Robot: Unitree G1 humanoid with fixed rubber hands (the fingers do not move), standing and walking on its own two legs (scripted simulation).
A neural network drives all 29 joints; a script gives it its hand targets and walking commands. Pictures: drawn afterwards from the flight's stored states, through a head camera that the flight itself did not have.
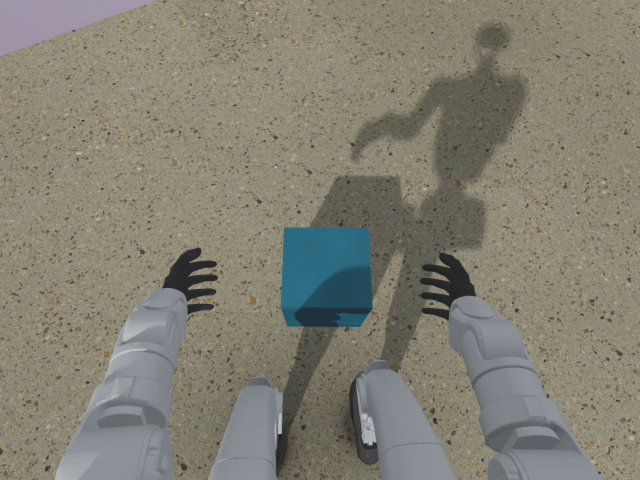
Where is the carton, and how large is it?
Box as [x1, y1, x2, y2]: [281, 227, 372, 326]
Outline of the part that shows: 284,227 281,309 287,325 359,326 372,307 368,228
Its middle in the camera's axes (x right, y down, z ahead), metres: +0.02 +0.11 +1.03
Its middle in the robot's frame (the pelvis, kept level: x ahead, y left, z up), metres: +0.49 -0.04 -0.56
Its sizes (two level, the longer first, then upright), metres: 0.210 0.200 0.250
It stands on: the floor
